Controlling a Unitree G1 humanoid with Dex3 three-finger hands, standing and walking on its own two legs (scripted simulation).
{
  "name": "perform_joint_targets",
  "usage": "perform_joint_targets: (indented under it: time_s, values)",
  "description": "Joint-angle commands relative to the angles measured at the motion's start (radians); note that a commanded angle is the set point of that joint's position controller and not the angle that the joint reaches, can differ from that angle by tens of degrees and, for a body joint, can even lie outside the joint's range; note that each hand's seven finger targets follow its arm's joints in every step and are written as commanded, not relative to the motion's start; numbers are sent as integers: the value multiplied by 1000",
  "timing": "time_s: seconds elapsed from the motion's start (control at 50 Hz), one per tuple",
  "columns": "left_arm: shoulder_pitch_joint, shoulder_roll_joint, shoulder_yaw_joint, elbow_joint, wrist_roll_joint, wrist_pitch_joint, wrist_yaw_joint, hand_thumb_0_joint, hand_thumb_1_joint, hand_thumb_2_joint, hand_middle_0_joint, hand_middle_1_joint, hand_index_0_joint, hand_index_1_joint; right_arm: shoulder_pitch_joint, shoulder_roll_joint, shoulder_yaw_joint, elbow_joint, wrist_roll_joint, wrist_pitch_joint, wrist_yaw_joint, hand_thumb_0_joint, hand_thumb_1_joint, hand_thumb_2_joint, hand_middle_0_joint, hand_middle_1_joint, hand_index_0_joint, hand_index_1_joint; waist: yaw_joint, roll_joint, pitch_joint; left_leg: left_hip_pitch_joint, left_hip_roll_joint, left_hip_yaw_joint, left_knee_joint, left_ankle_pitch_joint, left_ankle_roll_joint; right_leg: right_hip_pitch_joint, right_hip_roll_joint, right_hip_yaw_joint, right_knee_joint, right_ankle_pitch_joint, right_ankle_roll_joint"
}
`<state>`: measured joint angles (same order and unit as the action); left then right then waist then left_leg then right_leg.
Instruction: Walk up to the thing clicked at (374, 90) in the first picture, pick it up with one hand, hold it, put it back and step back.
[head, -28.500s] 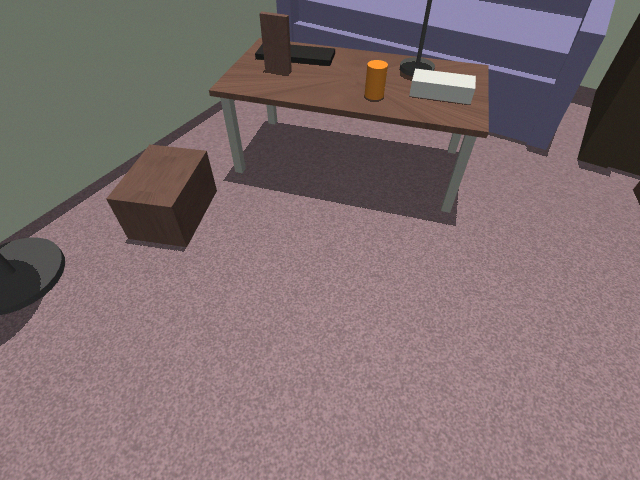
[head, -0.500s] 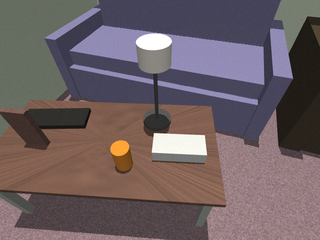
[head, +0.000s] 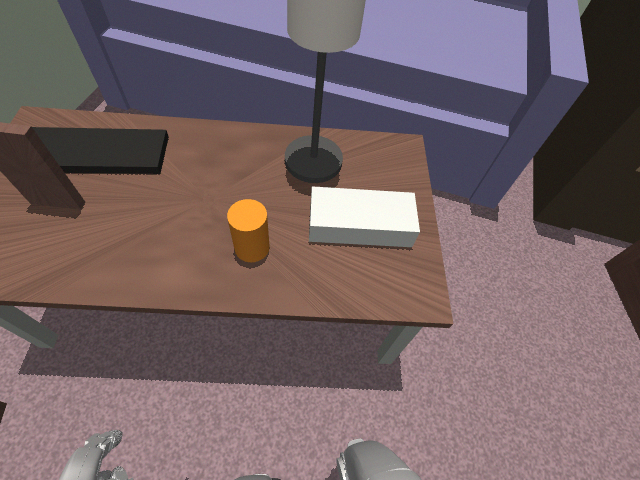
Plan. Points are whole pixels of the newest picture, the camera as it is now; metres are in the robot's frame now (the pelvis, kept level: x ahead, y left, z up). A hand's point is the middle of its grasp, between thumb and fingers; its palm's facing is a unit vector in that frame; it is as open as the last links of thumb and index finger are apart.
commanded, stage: step back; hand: left
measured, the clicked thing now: (249, 232) +0.60 +0.13 -0.26
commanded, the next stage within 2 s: none
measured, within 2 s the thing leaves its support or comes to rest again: neither
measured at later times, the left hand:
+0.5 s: hand out of the picture +0.02 +0.25 -0.14, palm faces -0.02 -0.91 -0.40, open 7.4 cm
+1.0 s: hand out of the picture -0.17 +0.25 -0.17, palm faces -0.05 -0.91 -0.41, open 7.4 cm
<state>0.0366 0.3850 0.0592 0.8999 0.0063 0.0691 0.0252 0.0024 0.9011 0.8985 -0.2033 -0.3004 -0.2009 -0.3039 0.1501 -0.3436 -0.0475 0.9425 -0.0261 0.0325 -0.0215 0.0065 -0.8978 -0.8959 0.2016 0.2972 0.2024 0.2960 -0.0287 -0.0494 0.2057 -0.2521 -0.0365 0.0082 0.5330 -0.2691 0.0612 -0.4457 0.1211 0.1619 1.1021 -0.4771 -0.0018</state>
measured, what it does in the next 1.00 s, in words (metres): walks backwards: right foot, then left foot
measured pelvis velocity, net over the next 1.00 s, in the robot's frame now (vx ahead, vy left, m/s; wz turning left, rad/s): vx -0.26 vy -0.03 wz -0.06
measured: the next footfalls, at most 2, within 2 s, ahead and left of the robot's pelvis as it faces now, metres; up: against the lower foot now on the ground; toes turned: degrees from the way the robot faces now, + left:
right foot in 0.20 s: -0.01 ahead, -0.12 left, +0.00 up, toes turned +1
left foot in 0.58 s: -0.13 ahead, +0.12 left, +0.00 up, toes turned -2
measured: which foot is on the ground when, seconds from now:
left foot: down 0.00-0.26, up 0.28-0.56, down 0.58-1.00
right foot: up 0.00-0.18, down 0.20-0.62, up 0.64-0.96, down 0.98-1.00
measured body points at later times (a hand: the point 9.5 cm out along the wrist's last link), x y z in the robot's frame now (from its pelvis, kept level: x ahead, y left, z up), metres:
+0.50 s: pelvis -0.11 -0.01 +0.00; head -0.04 -0.02 +0.44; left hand +0.02 +0.30 -0.11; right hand -0.02 -0.34 -0.13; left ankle -0.16 +0.13 -0.68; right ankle -0.05 -0.12 -0.74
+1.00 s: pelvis -0.26 -0.03 -0.02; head -0.19 -0.03 +0.42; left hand -0.17 +0.30 -0.14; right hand -0.13 -0.34 -0.12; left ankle -0.17 +0.12 -0.74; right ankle -0.29 -0.15 -0.74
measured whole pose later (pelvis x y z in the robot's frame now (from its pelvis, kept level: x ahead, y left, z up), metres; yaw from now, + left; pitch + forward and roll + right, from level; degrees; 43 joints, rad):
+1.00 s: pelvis -0.26 -0.03 -0.02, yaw -4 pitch -3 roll -1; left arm 0.18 0.39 0.10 0.86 0.03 0.05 0.00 0.00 0.90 0.90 -0.20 -0.30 -0.20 -0.30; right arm 0.07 -0.40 -0.04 0.80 -0.02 0.03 -0.01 0.01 -0.90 -0.90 0.20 0.30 0.20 0.30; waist 0.02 0.02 0.21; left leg -0.41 0.07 -0.01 0.68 -0.23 -0.02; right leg -0.21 0.04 0.06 0.64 -0.39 0.01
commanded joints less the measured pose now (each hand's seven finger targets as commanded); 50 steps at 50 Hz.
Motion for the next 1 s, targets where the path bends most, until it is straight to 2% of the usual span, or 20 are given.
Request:
perform_joint_targets:
  time_s: [0.0,0.14,0.18,0.2,0.22,0.24,0.26,0.34,0.48,0.54,0.56,0.6,0.62,0.64,0.7,0.84,0.9,0.94,0.96,0.98]
  values:
    - [33,165,48,-87,10,-31,12,0,900,900,-200,-300,-200,-300,38,-248,-76,-89,7,-28,-29,0,-900,-900,200,300,200,300,-14,157,-273,366,273,-242,-27,707,140,-84,-51,-7,-133,-8,28]
    - [123,156,62,-68,19,-41,-4,0,900,900,-200,-300,-200,-300,-19,-283,-77,-128,12,-17,-15,0,-900,-900,200,300,200,300,14,176,-279,152,283,-241,-20,448,135,164,-91,-113,-463,91,-16]
    - [187,155,65,-42,25,-47,-6,0,900,900,-200,-300,-200,-300,-67,-281,-73,-139,18,-13,-10,0,-900,-900,200,300,200,300,51,141,-282,37,261,-222,10,317,100,285,-100,-106,-599,256,-42]
    - [200,187,75,-45,31,-54,-6,0,900,900,-200,-300,-200,-300,-66,-256,-64,-140,25,-13,-7,0,-900,-900,200,300,200,300,53,59,-293,-37,212,-196,61,219,56,332,-167,-5,-634,356,-70]
    - [184,241,87,-62,33,-58,-8,0,900,900,-200,-300,-200,-300,-79,-232,-56,-152,31,-11,-3,0,-900,-900,200,300,200,300,54,-85,-256,-145,80,-131,189,42,-7,315,-292,188,-702,409,-154]
    - [109,309,97,-88,26,-55,-13,0,900,900,-200,-300,-200,-300,-92,-206,-56,-146,30,-4,-10,0,-900,-900,200,300,200,300,70,-244,-186,-141,-70,-42,425,-297,-52,149,-480,367,-803,450,-307]
    - [56,307,98,-129,33,-61,-10,0,900,900,-200,-300,-200,-300,-60,-231,-65,-133,20,2,-13,0,-900,-900,200,300,200,300,58,-211,-140,-119,-61,-131,604,-368,-67,53,-517,425,-805,476,-344]
    - [-3,201,82,-162,23,-59,1,0,900,900,-200,-300,-200,-300,40,-225,-51,-83,28,-2,-6,0,-900,-900,200,300,200,300,8,-67,-170,-165,-107,-166,675,-226,-69,149,-323,94,-723,572,-204]
    - [113,203,81,-189,34,-40,3,0,900,900,-200,-300,-200,-300,40,-206,-37,-129,20,-20,-14,0,-900,-900,200,300,200,300,68,-142,-298,-162,9,-73,199,-257,-81,454,-345,81,-606,691,-207]
    - [62,222,75,-203,17,-21,-5,0,900,900,-200,-300,-200,-300,138,-206,-53,-89,4,-28,-10,0,-900,-900,200,300,200,300,9,-135,-311,20,7,-6,-141,27,-55,358,-307,43,-504,618,-149]
    - [80,200,66,-206,14,-14,-9,0,900,900,-200,-300,-200,-300,124,-226,-63,-92,-4,-33,-9,0,-900,-900,200,300,200,300,19,-64,-300,83,45,-76,-182,130,-41,266,-264,23,-471,501,-104]
    - [80,160,64,-214,7,-14,-5,0,900,900,-200,-300,-200,-300,21,-384,-93,-127,-30,-31,2,0,-900,-900,200,300,200,300,31,267,-235,94,385,-494,-223,267,124,-70,-5,-86,-176,-107,-12]
    - [14,195,83,-218,25,-13,8,0,900,900,-200,-300,-200,-300,14,-424,-103,-145,-16,-34,0,0,-900,-900,200,300,200,300,-35,317,-201,-92,486,-587,-255,264,247,15,-29,20,24,-187,3]
    - [25,211,85,-207,26,-13,6,0,900,900,-200,-300,-200,-300,-35,-388,-97,-147,-18,-41,-6,0,-900,-900,200,300,200,300,-1,254,-176,-106,457,-517,-237,280,241,16,-41,51,114,-127,-2]
    - [141,186,87,-150,3,-13,-7,0,900,900,-200,-300,-200,-300,-103,-268,-60,-169,-18,-44,-12,0,-900,-900,200,300,200,300,85,173,-169,6,252,-210,-145,438,121,-54,9,56,202,9,-12]
    - [111,162,76,-174,16,-33,-10,0,900,900,-200,-300,-200,-300,39,-279,-78,-167,-2,-34,-18,0,-900,-900,200,300,200,300,-10,210,-237,248,287,-220,-40,515,190,-31,-68,-31,-185,-44,47]
    - [175,160,74,-135,16,-44,-14,0,900,900,-200,-300,-200,-300,-2,-300,-78,-186,-5,-18,-9,0,-900,-900,200,300,200,300,6,257,-287,173,257,-192,6,436,154,123,-92,-123,-455,37,25]
    - [276,154,75,-81,22,-49,-16,0,900,900,-200,-300,-200,-300,-47,-307,-79,-203,9,-5,-6,0,-900,-900,200,300,200,300,55,240,-324,98,238,-169,71,377,111,273,-88,-158,-702,244,-2]
    - [277,186,82,-77,30,-54,-15,0,900,900,-200,-300,-200,-300,-56,-282,-69,-208,18,-1,-4,0,-900,-900,200,300,200,300,59,198,-324,-3,200,-163,91,270,63,331,-112,-99,-695,317,-27]
    - [271,249,99,-90,40,-57,-18,0,900,900,-200,-300,-200,-300,-52,-251,-59,-219,24,0,-1,0,-900,-900,200,300,200,300,56,41,-307,-163,103,-137,197,104,5,374,-238,117,-687,348,-77]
